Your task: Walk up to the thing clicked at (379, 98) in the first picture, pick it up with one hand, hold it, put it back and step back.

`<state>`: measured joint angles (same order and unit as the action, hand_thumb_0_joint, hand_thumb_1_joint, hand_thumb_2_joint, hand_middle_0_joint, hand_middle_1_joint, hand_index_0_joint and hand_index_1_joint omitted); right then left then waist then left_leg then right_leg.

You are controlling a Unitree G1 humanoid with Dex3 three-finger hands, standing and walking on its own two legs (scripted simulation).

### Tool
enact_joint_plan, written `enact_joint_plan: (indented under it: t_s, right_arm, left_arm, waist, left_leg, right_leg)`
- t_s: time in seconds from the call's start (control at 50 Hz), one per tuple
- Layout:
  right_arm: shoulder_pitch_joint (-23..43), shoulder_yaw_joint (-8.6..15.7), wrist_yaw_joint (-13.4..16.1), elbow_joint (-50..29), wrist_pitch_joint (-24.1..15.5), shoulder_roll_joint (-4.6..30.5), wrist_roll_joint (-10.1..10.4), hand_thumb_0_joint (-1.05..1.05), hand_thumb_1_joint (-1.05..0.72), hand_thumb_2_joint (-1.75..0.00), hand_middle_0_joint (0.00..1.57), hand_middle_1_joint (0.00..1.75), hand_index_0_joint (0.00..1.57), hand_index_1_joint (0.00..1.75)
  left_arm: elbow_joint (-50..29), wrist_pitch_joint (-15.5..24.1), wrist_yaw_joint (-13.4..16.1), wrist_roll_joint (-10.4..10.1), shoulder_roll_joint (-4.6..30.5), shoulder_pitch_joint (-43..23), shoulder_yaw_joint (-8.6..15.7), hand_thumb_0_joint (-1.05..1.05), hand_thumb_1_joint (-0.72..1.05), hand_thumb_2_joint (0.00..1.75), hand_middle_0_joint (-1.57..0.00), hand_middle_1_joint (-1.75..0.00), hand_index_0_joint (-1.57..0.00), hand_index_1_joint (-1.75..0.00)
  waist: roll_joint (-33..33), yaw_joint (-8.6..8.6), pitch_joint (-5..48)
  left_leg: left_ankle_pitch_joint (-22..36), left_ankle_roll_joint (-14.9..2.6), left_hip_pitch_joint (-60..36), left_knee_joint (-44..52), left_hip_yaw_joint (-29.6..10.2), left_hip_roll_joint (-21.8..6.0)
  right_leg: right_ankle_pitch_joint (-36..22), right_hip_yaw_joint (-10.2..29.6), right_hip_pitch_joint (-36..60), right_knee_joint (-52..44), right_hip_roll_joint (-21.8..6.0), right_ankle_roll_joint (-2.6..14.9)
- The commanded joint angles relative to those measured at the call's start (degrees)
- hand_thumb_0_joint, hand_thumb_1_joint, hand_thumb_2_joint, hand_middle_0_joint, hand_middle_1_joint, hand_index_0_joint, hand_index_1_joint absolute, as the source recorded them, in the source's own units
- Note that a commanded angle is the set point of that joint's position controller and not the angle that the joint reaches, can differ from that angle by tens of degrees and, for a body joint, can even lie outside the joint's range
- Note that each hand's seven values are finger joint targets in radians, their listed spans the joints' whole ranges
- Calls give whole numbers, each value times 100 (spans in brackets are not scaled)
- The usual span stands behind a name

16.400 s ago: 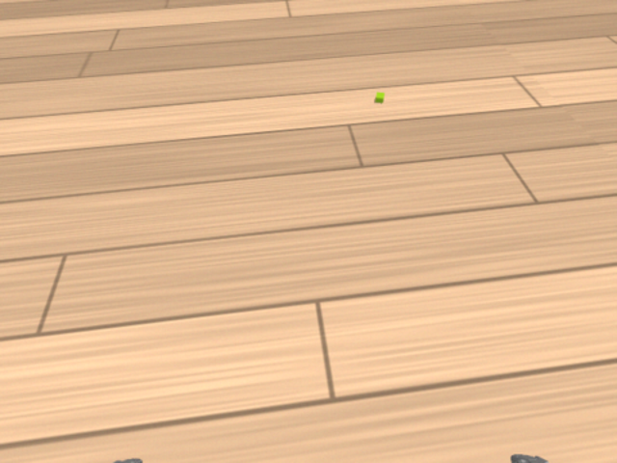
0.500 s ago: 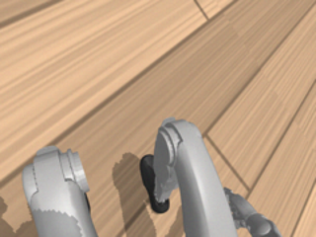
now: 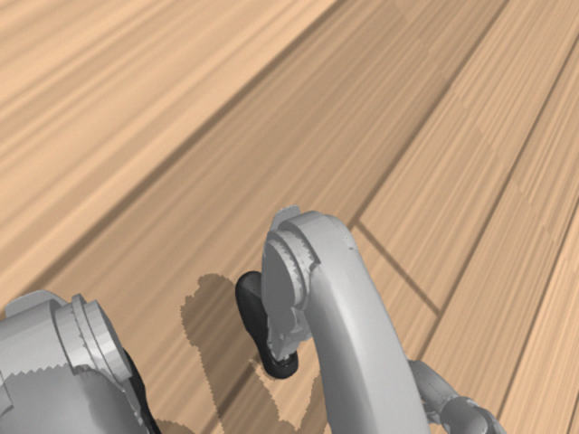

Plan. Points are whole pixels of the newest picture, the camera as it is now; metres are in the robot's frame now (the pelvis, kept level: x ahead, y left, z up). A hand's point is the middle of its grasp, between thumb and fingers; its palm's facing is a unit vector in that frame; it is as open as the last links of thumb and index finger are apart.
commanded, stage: rest palm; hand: left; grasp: from above
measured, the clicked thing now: out of the picture +0.45 +0.38 -0.29
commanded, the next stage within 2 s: close in 1.00 s
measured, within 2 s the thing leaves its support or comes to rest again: neither
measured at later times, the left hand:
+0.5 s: hand out of the picture +0.43 +0.37 -0.25, palm faces -0.44 -0.16 -0.88, open 14.1 cm
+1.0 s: hand out of the picture +0.43 +0.36 -0.26, palm faces -0.45 -0.19 -0.87, open 13.9 cm
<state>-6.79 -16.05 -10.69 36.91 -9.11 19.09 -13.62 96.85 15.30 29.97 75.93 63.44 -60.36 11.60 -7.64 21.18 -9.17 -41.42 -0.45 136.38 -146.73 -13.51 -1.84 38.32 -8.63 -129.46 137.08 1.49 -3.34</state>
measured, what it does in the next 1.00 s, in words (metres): stands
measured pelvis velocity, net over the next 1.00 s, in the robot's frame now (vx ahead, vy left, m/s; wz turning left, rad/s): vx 0.00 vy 0.00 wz -0.03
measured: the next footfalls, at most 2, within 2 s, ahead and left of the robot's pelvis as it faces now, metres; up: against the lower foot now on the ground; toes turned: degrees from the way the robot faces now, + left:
none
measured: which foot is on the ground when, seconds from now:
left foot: down 0.00-1.00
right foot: down 0.00-1.00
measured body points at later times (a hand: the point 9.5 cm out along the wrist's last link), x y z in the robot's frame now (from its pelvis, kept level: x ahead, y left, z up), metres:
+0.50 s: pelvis +0.00 +0.00 +0.00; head +0.27 +0.15 +0.32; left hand +0.45 +0.37 -0.20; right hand +0.08 -0.26 -0.05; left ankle +0.06 +0.12 -0.26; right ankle +0.11 -0.12 -0.26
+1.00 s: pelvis +0.00 +0.00 +0.00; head +0.29 +0.14 +0.31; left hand +0.45 +0.37 -0.21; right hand +0.06 -0.25 -0.05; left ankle +0.06 +0.12 -0.26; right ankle +0.11 -0.12 -0.26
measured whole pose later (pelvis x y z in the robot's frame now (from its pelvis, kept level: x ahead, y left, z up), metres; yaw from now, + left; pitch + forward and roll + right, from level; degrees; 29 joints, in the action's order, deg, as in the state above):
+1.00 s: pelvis +0.00 +0.00 +0.00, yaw -2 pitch +27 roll -16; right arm -3.3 -19.9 -12.8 36.3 -12.1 20.6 -15.4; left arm 99.4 16.1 32.9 73.7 66.0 -60.4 9.9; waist -10.1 21.2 -12.5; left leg -42.5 -0.3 134.9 -148.1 -16.2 -1.8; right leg 38.2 -10.7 -127.2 136.5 2.3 -3.9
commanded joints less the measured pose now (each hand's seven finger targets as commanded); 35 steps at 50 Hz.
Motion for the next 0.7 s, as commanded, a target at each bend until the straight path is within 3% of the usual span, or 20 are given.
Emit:
enact_joint_plan:
  t_s: [0.0,0.02,0.06,0.1,0.14,0.2,0.22,0.26,0.28,0.3,0.32,0.36,0.4,0.44,0.46,0.5,0.52,0.56,0.6,0.68]
  right_arm:
    - [-1015,581,16,35,36,1839,-32,0,-89,-90,20,30,20,30]
    - [-1018,568,3,-1,24,1880,-38,0,-90,-90,20,30,20,30]
    - [-1043,588,11,74,56,1910,-45,0,-89,-90,20,30,20,30]
    - [-1073,523,-18,78,60,1865,-66,0,-90,-90,20,30,20,30]
    - [-1047,518,-33,92,78,1864,-115,0,-89,-90,20,30,20,30]
    - [-967,460,-20,105,98,1868,-100,0,-89,-90,20,30,20,30]
    - [-972,494,-31,87,81,1943,-124,0,-90,-90,20,30,20,30]
    - [-883,478,-25,83,92,1958,-127,0,-90,-90,20,30,20,30]
    - [-832,479,-39,39,66,1955,-122,0,-89,-90,20,30,20,30]
    - [-848,427,-40,95,75,1937,-151,0,-89,-90,20,30,20,30]
    - [-798,461,-57,30,52,1981,-175,0,-89,-90,20,30,20,30]
    - [-757,424,-48,42,40,1995,-164,0,-89,-90,20,30,20,30]
    - [-742,413,-79,70,-12,1966,-189,0,-89,-90,20,30,20,30]
    - [-705,413,-103,54,-72,2050,-188,0,-89,-90,20,30,20,30]
    - [-670,404,-104,49,-91,2052,-175,0,-89,-90,20,30,20,30]
    - [-674,372,-130,40,-153,2065,-184,0,-90,-90,20,30,20,30]
    - [-653,370,-142,18,-197,2074,-191,0,-89,-90,20,30,20,30]
    - [-634,334,-160,17,-255,2075,-196,0,-90,-90,20,30,20,30]
    - [-638,359,-145,7,-292,2134,-150,0,-90,-90,20,30,20,30]
    - [-727,296,-177,-16,-365,2111,-175,0,-90,-90,20,30,20,30]
  left_arm:
    - [-558,-9,170,-178,1628,-952,89,0,-53,97,-6,-99,-7,-98]
    - [-642,22,130,-253,1551,-1092,33,0,-55,98,-7,-97,-7,-97]
    - [-755,97,140,-249,1693,-1006,151,0,-53,98,-7,-98,-7,-97]
    - [-546,146,102,-186,1562,-994,-2,0,-54,98,-7,-98,-7,-98]
    - [-672,208,118,-132,1555,-1035,-45,0,-53,97,-6,-98,-7,-97]
    - [-717,337,199,-226,1647,-1185,23,0,-53,97,-6,-98,-7,-98]
    - [-563,341,207,-156,1459,-1157,-170,0,-53,97,-6,-99,-7,-98]
    - [-730,404,302,-66,1645,-1260,-97,0,-53,99,-7,-98,-7,-98]
    - [-484,371,306,-43,1478,-1194,-232,0,-52,97,-6,-99,-7,-98]
    - [-588,394,378,-24,1623,-1218,-115,0,-52,98,-7,-98,-7,-98]
    - [-535,387,402,10,1457,-1231,-271,0,-52,97,-6,-100,-7,-99]
    - [-490,385,551,69,1594,-1303,-210,0,-52,98,-7,-99,-8,-99]
    - [-331,312,612,121,1367,-1313,-384,0,-51,96,-6,-101,-7,-99]
    - [-197,265,680,123,1444,-1223,-321,0,-51,97,-6,-101,-7,-99]
    - [-440,261,732,89,1503,-1432,-325,0,-50,96,-6,-101,-8,-99]
    - [-34,123,772,89,1521,-1184,-253,0,-52,97,-6,-102,-7,-100]
    - [-207,118,767,69,1423,-1349,-362,0,-51,96,-6,-102,-7,-100]
    - [28,18,785,58,1527,-1200,-270,0,-51,97,-6,-102,-8,-101]
    - [-261,0,783,-25,1719,-1470,-173,0,-51,97,-6,-102,-8,-101]
    - [-154,-89,679,-140,1581,-1286,-226,0,-51,96,-6,-104,-8,-102]
  waist:
    - [3083,-5,3965]
    - [3000,75,3861]
    - [3121,1,3951]
    - [3004,154,3737]
    - [3067,124,3902]
    - [3011,117,3812]
    - [3080,212,3663]
    - [3151,146,3753]
    - [3093,177,3587]
    - [3199,160,3648]
    - [3188,195,3601]
    - [3192,182,3544]
    - [3250,211,3415]
    - [3175,247,3384]
    - [3214,189,3515]
    - [3059,221,3329]
    - [3079,251,3339]
    - [2992,247,3215]
    - [3109,215,3427]
    - [2952,316,3395]
  left_leg:
    - [1781,-28,-3113,1434,544,-88]
    - [1730,-42,-3032,1393,539,-84]
    - [1831,-16,-3148,1433,510,-92]
    - [1789,-25,-3147,1393,472,-115]
    - [1886,-21,-3255,1353,482,-125]
    - [1684,-21,-3110,1401,437,-118]
    - [1667,-1,-3201,1399,433,-122]
    - [1597,14,-3252,1457,397,-138]
    - [1563,20,-3274,1419,377,-137]
    - [1632,33,-3280,1467,368,-145]
    - [1586,38,-3360,1455,366,-144]
    - [1439,37,-3154,1525,365,-136]
    - [1489,59,-3262,1528,344,-146]
    - [1426,64,-3215,1550,292,-154]
    - [1493,67,-3229,1549,291,-150]
    - [1378,31,-3085,1488,311,-149]
    - [1376,36,-3078,1491,321,-138]
    - [1213,22,-3013,1493,320,-151]
    - [1193,30,-3074,1531,293,-154]
    - [1258,-7,-2984,1438,327,-160]
  right_leg:
    - [-1738,-540,2127,-1034,264,429]
    - [-1715,-561,2088,-1062,250,410]
    - [-1755,-578,2145,-1062,248,421]
    - [-1715,-592,2077,-1045,250,408]
    - [-1810,-579,2220,-1057,271,402]
    - [-1670,-641,2178,-1116,271,398]
    - [-1637,-657,2048,-1056,255,406]
    - [-1562,-701,2020,-1047,288,417]
    - [-1521,-714,1847,-987,267,414]
    - [-1574,-736,1949,-1008,292,412]
    - [-1545,-731,1850,-973,270,409]
    - [-1484,-757,1904,-1012,296,418]
    - [-1540,-780,1736,-953,295,427]
    - [-1484,-802,1707,-932,303,412]
    - [-1564,-790,1769,-958,299,412]
    - [-1500,-766,1770,-959,288,394]
    - [-1521,-759,1744,-931,270,387]
    - [-1382,-745,1718,-950,292,384]
    - [-1370,-730,1794,-987,280,396]
    - [-1459,-711,2007,-1013,303,366]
